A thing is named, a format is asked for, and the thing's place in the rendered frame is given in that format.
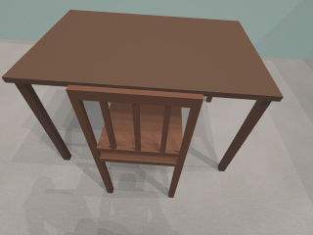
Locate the table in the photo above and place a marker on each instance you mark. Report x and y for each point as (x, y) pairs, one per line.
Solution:
(214, 58)

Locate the chair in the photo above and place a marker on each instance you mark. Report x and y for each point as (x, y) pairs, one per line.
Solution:
(142, 127)

